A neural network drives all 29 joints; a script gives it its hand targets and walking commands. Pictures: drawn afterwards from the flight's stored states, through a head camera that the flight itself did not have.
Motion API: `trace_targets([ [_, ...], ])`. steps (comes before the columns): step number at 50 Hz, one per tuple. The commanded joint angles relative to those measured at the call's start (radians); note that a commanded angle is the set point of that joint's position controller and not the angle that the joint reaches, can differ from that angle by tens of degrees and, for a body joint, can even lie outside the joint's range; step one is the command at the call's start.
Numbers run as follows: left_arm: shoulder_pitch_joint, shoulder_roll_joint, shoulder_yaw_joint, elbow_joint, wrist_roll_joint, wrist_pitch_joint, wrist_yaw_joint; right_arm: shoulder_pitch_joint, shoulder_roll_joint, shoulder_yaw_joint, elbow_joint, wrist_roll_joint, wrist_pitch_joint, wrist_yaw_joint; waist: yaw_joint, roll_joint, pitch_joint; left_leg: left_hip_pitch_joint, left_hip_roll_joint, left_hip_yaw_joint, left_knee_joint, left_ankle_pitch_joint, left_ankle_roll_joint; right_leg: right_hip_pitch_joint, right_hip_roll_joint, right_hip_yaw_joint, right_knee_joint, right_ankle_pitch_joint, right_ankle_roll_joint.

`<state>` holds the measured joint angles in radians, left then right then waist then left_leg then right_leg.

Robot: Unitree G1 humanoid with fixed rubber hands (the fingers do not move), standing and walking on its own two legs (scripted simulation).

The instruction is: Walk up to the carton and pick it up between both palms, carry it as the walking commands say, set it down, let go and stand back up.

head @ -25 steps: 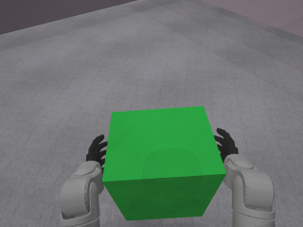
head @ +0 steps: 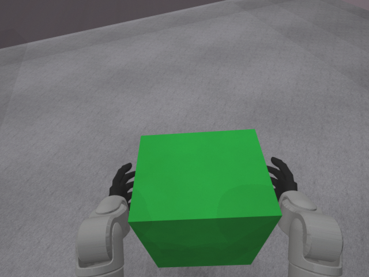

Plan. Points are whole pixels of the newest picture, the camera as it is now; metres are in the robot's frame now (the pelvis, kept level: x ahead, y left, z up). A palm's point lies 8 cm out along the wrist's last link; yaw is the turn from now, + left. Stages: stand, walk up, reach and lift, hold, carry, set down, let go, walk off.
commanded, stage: carry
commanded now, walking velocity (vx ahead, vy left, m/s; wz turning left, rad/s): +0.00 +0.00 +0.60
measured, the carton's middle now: (201, 206) +0.28 -0.02 +0.01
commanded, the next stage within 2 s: none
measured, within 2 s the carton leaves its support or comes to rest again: neither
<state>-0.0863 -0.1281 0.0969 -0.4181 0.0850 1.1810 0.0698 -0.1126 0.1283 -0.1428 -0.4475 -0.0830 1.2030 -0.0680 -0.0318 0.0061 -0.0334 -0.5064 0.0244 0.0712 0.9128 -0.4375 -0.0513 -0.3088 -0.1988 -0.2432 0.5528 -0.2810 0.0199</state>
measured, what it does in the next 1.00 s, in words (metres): walks backwards, turning left: left foot, then right foot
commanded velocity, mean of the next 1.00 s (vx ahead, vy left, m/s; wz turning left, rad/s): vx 0.00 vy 0.00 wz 0.60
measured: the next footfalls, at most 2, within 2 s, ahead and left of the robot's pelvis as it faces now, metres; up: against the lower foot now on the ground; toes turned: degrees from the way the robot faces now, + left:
left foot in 0.12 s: +0.04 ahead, +0.15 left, +0.00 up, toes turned +11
right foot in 0.48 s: +0.05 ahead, -0.06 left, +0.00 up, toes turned +9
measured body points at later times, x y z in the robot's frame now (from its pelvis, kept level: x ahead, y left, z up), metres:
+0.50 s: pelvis -0.03 +0.04 -0.01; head -0.01 +0.02 +0.43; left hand +0.19 +0.26 +0.06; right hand +0.28 -0.04 +0.05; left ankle -0.01 +0.14 -0.74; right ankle +0.01 -0.06 -0.74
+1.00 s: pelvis -0.08 +0.08 -0.01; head -0.06 +0.10 +0.44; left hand +0.03 +0.37 +0.04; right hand +0.23 +0.12 +0.05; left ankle -0.10 +0.17 -0.74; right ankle -0.01 -0.04 -0.68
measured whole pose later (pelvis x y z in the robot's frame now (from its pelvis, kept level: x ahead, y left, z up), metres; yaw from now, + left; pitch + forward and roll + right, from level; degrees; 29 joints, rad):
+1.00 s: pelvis -0.08 +0.08 -0.01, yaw +35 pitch +4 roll +0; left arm -0.08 -0.13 0.13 -0.40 0.07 1.19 0.08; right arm -0.11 0.13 -0.11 -0.38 -0.09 1.17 -0.07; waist 0.03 -0.01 -0.01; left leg -0.41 -0.05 0.02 0.56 -0.22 0.06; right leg -0.56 -0.11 -0.07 1.06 -0.47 0.10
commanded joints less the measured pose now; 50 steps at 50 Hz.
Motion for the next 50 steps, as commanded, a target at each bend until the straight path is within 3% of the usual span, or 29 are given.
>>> trace_targets([
  [1, -0.399, -0.815, -0.677, -0.08, -0.34, 0.002, -0.233, -0.441, 0.824, 0.782, -0.058, 0.393, 0.009, 0.228, 0.048, -0.255, -0.278, 0.018, -0.036, 0.078, -0.175, 0.031, 0.008, 0.28, -0.182, 0.082, -0.075, 0.578, -0.066],
  [3, -0.392, -0.815, -0.686, -0.067, -0.336, 0.006, -0.231, -0.427, 0.825, 0.772, -0.04, 0.383, 0.017, 0.232, 0.05, -0.267, -0.292, 0.081, -0.048, 0.106, -0.315, 0.088, 0.018, 0.282, -0.192, 0.061, -0.02, 0.56, -0.036],
  [4, -0.39, -0.817, -0.693, -0.062, -0.334, 0.007, -0.23, -0.416, 0.829, 0.77, -0.03, 0.378, 0.018, 0.235, 0.039, -0.219, -0.309, 0.175, -0.039, 0.105, -0.446, 0.221, 0.026, 0.244, -0.184, 0.033, 0.04, 0.499, -0.002],
  [5, -0.396, -0.822, -0.7, -0.064, -0.333, 0.008, -0.231, -0.415, 0.829, 0.768, -0.026, 0.373, 0.018, 0.239, 0.028, -0.097, -0.333, 0.317, 0.02, 0.018, -0.513, 0.286, 0.045, 0.131, -0.15, 0.013, 0.156, 0.322, 0.035],
  [6, -0.413, -0.822, -0.704, -0.071, -0.331, 0.008, -0.232, -0.402, 0.831, 0.757, -0.009, 0.362, 0.018, 0.244, 0.025, 0.08, -0.325, 0.474, 0.176, -0.214, -0.479, 0.689, 0.092, -0.117, -0.078, 0.027, 0.323, -0.125, 0.068],
  [7, -0.451, -0.841, -0.731, -0.06, -0.347, 0.019, -0.238, -0.374, 0.816, 0.735, 0.029, 0.344, 0.011, 0.247, 0.013, 0.309, -0.322, 0.546, 0.335, -0.444, -0.458, 1.079, 0.221, -0.329, 0.04, 0.032, 0.477, -0.439, 0.107],
  [8, -0.44, -0.866, -0.728, -0.029, -0.346, 0.015, -0.243, -0.385, 0.84, 0.735, 0.03, 0.345, 0.007, 0.248, 0.019, 0.218, -0.333, 0.575, 0.342, -0.419, -0.401, 1.19, 0.26, -0.347, 0.036, 0.128, 0.6, -0.443, 0.092],
  [11, -0.576, -0.91, -0.8, -0.123, -0.425, -0.006, -0.25, -0.425, 0.873, 0.729, -0.025, 0.356, -0.021, 0.239, 0.023, 0.167, -0.305, 0.471, 0.235, -0.334, -0.474, 0.747, 0.23, -0.393, 0.042, 0.213, 0.637, -0.235, 0.082],
  [13, -0.58, -0.909, -0.8, -0.145, -0.442, -0.013, -0.248, -0.434, 0.873, 0.727, -0.053, 0.359, -0.03, 0.23, 0.025, 0.144, -0.334, 0.444, 0.207, -0.295, -0.481, 0.649, 0.212, -0.351, 0.06, 0.219, 0.592, -0.161, 0.075],
  [20, -0.466, -0.85, -0.763, -0.117, -0.422, -0.006, -0.242, -0.369, 0.824, 0.746, -0.065, 0.339, -0.022, 0.217, 0.021, 0.137, -0.344, 0.323, 0.171, -0.346, -0.503, 0.482, 0.207, -0.151, 0.151, 0.171, 0.241, -0.142, 0.04],
  [23, -0.427, -0.842, -0.731, -0.079, -0.4, 0.003, -0.247, -0.38, 0.808, 0.759, -0.052, 0.336, -0.012, 0.218, 0.04, 0.122, -0.347, 0.212, 0.117, -0.328, -0.428, 0.423, 0.154, 0.071, 0.147, 0.127, -0.082, -0.031, 0.03],
  [24, -0.424, -0.841, -0.723, -0.067, -0.392, 0.005, -0.25, -0.387, 0.807, 0.759, -0.044, 0.335, -0.01, 0.219, 0.047, 0.036, -0.353, 0.068, 0.076, -0.29, -0.338, 0.35, 0.103, 0.221, 0.037, 0.225, -0.186, -0.001, 0.008],
  [25, -0.398, -0.829, -0.704, -0.03, -0.364, 0.001, -0.249, -0.388, 0.81, 0.772, -0.043, 0.334, -0.001, 0.224, 0.05, -0.284, -0.315, -0.142, -0.076, -0.119, -0.12, 0.065, 0.037, 0.298, -0.264, 0.544, -0.264, 0.185, -0.106],
  [26, -0.4, -0.851, -0.708, -0.019, -0.367, -0.003, -0.248, -0.444, 0.808, 0.777, -0.052, 0.343, 0.0, 0.229, 0.05, -0.353, -0.286, -0.204, -0.055, -0.035, 0.125, -0.17, 0.028, 0.244, -0.389, 0.583, -0.257, 0.359, -0.209],
  [27, -0.435, -0.862, -0.708, -0.048, -0.372, -0.007, -0.248, -0.476, 0.834, 0.79, -0.052, 0.367, -0.006, 0.236, 0.045, -0.203, -0.257, -0.172, -0.011, -0.082, 0.245, -0.126, 0.028, 0.201, -0.323, 0.492, -0.225, 0.437, -0.206],
  [28, -0.441, -0.877, -0.709, -0.054, -0.37, -0.012, -0.25, -0.493, 0.846, 0.799, -0.05, 0.385, -0.01, 0.241, 0.045, -0.112, -0.247, -0.144, 0.003, -0.092, 0.276, -0.056, 0.018, 0.17, -0.258, 0.382, -0.211, 0.408, -0.177],
  [29, -0.457, -0.872, -0.708, -0.076, -0.369, -0.016, -0.248, -0.495, 0.849, 0.804, -0.053, 0.397, -0.01, 0.243, 0.042, -0.101, -0.239, -0.135, 0.01, -0.076, 0.256, 0.002, 0.006, 0.17, -0.206, 0.286, -0.194, 0.381, -0.147],
  [31, -0.473, -0.847, -0.695, -0.1, -0.367, -0.018, -0.242, -0.504, 0.85, 0.806, -0.068, 0.412, -0.01, 0.239, 0.036, -0.163, -0.24, -0.111, -0.003, -0.022, 0.137, 0.025, -0.007, 0.199, -0.152, 0.181, -0.155, 0.426, -0.111],
  [35, -0.44, -0.812, -0.673, -0.085, -0.347, -0.005, -0.236, -0.472, 0.837, 0.795, -0.06, 0.398, 0.001, 0.226, 0.042, -0.221, -0.269, -0.015, -0.027, 0.041, -0.089, -0.007, 0.004, 0.231, -0.166, 0.135, -0.114, 0.511, -0.112],
  [38, -0.413, -0.801, -0.677, -0.059, -0.334, 0.002, -0.231, -0.441, 0.821, 0.774, -0.028, 0.381, 0.01, 0.227, 0.048, -0.257, -0.297, 0.066, -0.049, 0.082, -0.263, 0.042, 0.015, 0.247, -0.185, 0.102, -0.043, 0.519, -0.074],
  [39, -0.41, -0.796, -0.68, -0.053, -0.332, 0.003, -0.229, -0.428, 0.819, 0.768, -0.014, 0.375, 0.012, 0.228, 0.039, -0.239, -0.307, 0.127, -0.051, 0.095, -0.385, 0.132, 0.023, 0.233, -0.178, 0.073, 0.006, 0.486, -0.042],
  [40, -0.403, -0.787, -0.678, -0.05, -0.326, 0.003, -0.227, -0.415, 0.813, 0.762, -0.004, 0.37, 0.011, 0.23, 0.032, -0.171, -0.327, 0.246, -0.038, 0.072, -0.494, 0.241, 0.032, 0.169, -0.153, 0.04, 0.084, 0.385, 0.005],
  [41, -0.416, -0.775, -0.676, -0.056, -0.322, 0.001, -0.225, -0.404, 0.802, 0.751, 0.008, 0.363, 0.009, 0.233, 0.023, -0.037, -0.328, 0.402, 0.075, -0.103, -0.53, 0.402, 0.061, -0.016, -0.112, 0.034, 0.217, 0.146, 0.05],
  [42, -0.448, -0.789, -0.694, -0.064, -0.333, 0.007, -0.228, -0.374, 0.785, 0.731, 0.03, 0.345, 0.001, 0.233, 0.01, 0.279, -0.31, 0.534, 0.291, -0.423, -0.475, 0.988, 0.177, -0.323, 0.045, -0.002, 0.413, -0.333, 0.117],
  [43, -0.458, -0.8, -0.704, -0.056, -0.335, 0.007, -0.231, -0.386, 0.797, 0.731, 0.02, 0.352, -0.001, 0.234, 0.014, 0.256, -0.319, 0.545, 0.333, -0.458, -0.424, 1.138, 0.254, -0.36, 0.055, 0.112, 0.554, -0.44, 0.1],
  [45, -0.51, -0.826, -0.734, -0.076, -0.376, -0.008, -0.234, -0.398, 0.805, 0.713, 0.012, 0.345, -0.016, 0.228, 0.021, 0.15, -0.33, 0.497, 0.256, -0.363, -0.451, 0.883, 0.232, -0.373, 0.046, 0.202, 0.607, -0.314, 0.085],
  [46, -0.545, -0.83, -0.747, -0.105, -0.399, -0.014, -0.233, -0.413, 0.804, 0.708, -0.014, 0.347, -0.029, 0.221, 0.024, 0.148, -0.327, 0.478, 0.218, -0.323, -0.463, 0.791, 0.218, -0.373, 0.049, 0.21, 0.584, -0.234, 0.086],
  [48, -0.557, -0.817, -0.748, -0.14, -0.421, -0.023, -0.227, -0.417, 0.795, 0.698, -0.048, 0.346, -0.042, 0.208, 0.023, 0.147, -0.353, 0.452, 0.185, -0.281, -0.471, 0.725, 0.213, -0.333, 0.069, 0.209, 0.541, -0.158, 0.085],
  [50, -0.535, -0.797, -0.745, -0.155, -0.43, -0.028, -0.222, -0.4, 0.783, 0.701, -0.072, 0.343, -0.049, 0.198, 0.019, 0.122, -0.367, 0.44, 0.187, -0.303, -0.481, 0.694, 0.222, -0.301, 0.09, 0.207, 0.472, -0.158, 0.082],
])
